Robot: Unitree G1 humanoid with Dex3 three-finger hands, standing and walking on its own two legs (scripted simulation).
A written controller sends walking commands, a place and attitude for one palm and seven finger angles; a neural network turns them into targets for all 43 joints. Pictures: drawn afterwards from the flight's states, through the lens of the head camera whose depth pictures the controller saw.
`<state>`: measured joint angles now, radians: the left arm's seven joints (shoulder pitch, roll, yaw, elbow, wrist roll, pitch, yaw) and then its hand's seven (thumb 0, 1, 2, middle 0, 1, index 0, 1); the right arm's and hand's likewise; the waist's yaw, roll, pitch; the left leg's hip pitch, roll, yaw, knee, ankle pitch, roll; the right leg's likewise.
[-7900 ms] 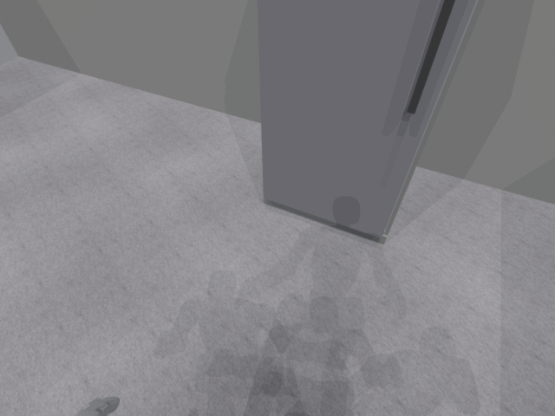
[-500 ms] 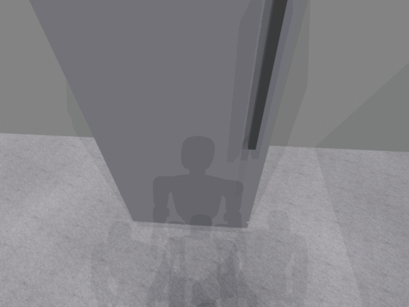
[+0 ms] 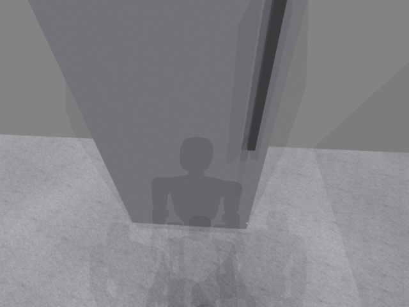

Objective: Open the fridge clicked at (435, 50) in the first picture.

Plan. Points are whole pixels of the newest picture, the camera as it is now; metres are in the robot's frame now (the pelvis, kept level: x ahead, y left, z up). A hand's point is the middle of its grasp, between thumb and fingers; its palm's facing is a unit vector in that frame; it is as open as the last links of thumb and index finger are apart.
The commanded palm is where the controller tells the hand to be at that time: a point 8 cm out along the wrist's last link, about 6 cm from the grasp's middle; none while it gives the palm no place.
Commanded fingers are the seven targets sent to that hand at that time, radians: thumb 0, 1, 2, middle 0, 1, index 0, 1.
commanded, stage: look again from close up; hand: right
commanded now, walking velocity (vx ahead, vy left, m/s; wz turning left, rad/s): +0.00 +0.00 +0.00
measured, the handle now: (263, 73) +0.58 -0.10 +0.18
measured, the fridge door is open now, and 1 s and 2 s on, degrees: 0 0 0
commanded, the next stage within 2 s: shuffle to correct the standing spot in 0.16 s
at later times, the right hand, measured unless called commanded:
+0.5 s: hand out of the picture -0.02 -0.15 -0.18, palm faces +0.05 +0.99 -0.13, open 7.4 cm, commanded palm none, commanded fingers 0.00 -0.90 -0.90 0.20 0.30 0.20 0.30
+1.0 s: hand out of the picture +0.11 -0.14 -0.19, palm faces +0.04 +1.00 -0.08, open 7.4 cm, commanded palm none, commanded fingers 0.00 -0.90 -0.90 0.20 0.30 0.20 0.30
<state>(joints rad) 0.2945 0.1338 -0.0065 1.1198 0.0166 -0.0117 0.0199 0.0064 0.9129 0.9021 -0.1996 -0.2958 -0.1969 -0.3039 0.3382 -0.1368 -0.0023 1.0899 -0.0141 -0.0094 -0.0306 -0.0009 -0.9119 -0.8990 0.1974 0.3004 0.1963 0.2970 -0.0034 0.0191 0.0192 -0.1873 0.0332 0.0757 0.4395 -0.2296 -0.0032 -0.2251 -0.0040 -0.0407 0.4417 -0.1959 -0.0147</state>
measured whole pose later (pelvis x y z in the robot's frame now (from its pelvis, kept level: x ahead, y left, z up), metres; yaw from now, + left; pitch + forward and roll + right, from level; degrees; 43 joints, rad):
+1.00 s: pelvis +0.14 +0.02 +0.00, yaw +0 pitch +1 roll +2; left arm 0.34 0.09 0.01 1.10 0.04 -0.07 0.05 0.01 0.92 0.90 -0.20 -0.30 -0.20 -0.30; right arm 0.34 -0.14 -0.05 1.10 -0.03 0.02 0.00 0.00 -0.91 -0.90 0.20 0.30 0.20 0.30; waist 0.02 0.06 0.03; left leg -0.52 0.04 0.07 1.16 -0.35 0.00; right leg -0.15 -0.07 -0.16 0.48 -0.34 -0.02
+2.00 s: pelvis +0.14 +0.06 +0.01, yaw -2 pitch +2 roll +0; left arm 0.41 0.07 0.00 1.09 0.04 -0.03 0.04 0.00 0.91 0.90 -0.20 -0.30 -0.20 -0.30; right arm 0.34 -0.18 -0.06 1.10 -0.03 0.05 0.00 0.00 -0.91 -0.90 0.19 0.30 0.19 0.30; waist 0.02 0.06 0.00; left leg -0.42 0.04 0.03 0.93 -0.34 -0.03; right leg -0.16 0.02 -0.09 0.34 -0.21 -0.05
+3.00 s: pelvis +0.14 +0.12 +0.00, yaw -2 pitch -2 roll -1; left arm 0.30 0.14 0.00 1.13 0.02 -0.01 0.03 0.00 0.91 0.90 -0.20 -0.30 -0.20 -0.30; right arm 0.30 -0.13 0.00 1.12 -0.01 -0.02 -0.02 0.00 -0.91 -0.90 0.20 0.30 0.20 0.30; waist 0.00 -0.02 0.04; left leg -0.18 0.00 0.06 0.47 -0.26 0.03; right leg -0.15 -0.06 -0.05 0.43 -0.25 0.05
